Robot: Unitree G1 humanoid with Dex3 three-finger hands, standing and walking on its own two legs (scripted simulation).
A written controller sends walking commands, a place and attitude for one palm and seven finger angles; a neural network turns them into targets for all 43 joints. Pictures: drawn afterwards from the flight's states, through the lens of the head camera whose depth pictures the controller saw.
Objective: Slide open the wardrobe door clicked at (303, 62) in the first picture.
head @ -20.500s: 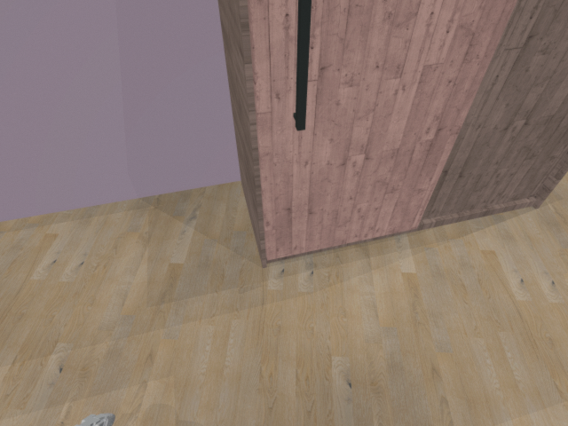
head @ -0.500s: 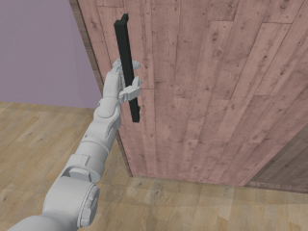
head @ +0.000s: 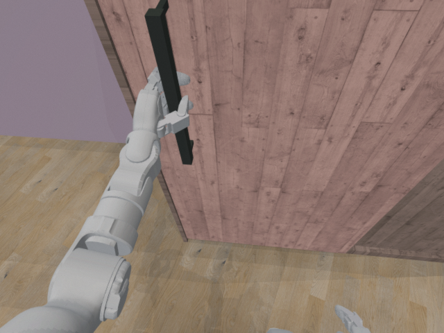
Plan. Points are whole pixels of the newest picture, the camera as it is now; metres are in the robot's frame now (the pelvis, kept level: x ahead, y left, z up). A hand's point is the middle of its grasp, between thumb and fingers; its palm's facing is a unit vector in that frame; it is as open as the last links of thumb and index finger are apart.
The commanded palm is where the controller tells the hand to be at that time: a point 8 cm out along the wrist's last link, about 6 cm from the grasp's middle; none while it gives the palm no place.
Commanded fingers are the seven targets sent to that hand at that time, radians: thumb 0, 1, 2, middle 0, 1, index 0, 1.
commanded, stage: step sideways, sliding the door along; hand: left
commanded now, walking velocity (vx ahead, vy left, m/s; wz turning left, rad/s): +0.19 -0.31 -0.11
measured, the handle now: (178, 99) +0.50 +0.11 +0.13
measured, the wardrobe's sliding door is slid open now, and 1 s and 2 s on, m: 0.00 0.11 0.37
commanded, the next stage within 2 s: none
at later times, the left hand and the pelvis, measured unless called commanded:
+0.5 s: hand (198, 113) +0.46 +0.07 +0.14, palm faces +0.23 -0.97 -0.10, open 6.3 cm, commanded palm +0.42 +0.04 +0.14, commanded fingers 0.00 0.90 0.90 -0.45 -1.40 -0.45 -1.40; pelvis +0.06 -0.12 +0.00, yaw +5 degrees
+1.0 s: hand (253, 114) +0.45 -0.03 +0.14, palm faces +0.37 -0.93 -0.04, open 6.6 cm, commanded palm +0.41 -0.06 +0.14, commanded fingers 0.00 0.90 0.90 -0.45 -1.40 -0.45 -1.40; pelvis +0.15 -0.23 +0.00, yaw +5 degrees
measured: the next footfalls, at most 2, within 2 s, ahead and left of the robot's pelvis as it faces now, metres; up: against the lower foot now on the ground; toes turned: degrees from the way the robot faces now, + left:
right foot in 0.54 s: +0.20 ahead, -0.27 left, +0.00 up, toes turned +2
left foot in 0.74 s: +0.09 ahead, -0.04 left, +0.00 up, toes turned +16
